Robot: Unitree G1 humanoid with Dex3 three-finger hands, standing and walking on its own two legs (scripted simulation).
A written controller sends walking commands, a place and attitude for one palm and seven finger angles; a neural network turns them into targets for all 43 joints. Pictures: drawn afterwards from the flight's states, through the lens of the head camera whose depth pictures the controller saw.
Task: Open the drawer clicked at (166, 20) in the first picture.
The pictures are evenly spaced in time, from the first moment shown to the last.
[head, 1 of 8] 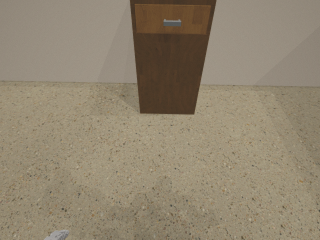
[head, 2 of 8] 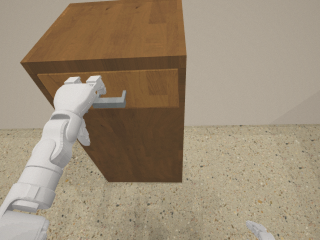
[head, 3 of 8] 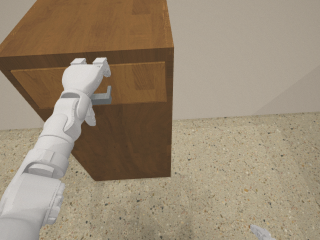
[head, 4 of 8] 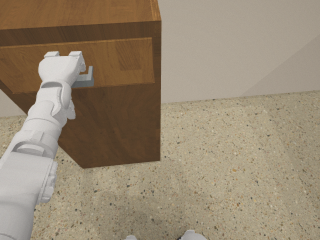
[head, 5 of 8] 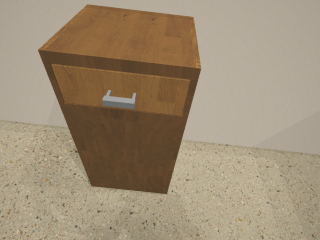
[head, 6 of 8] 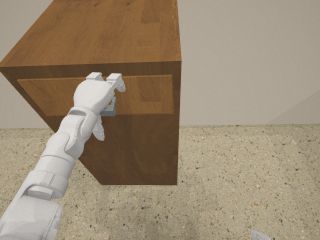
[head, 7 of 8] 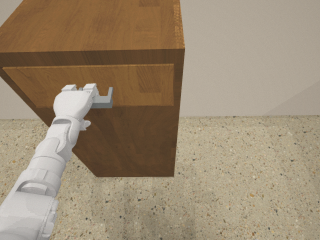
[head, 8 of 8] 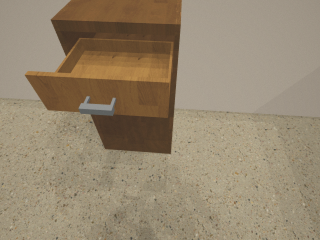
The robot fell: no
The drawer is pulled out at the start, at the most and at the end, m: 0.00 0.29 0.28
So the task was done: yes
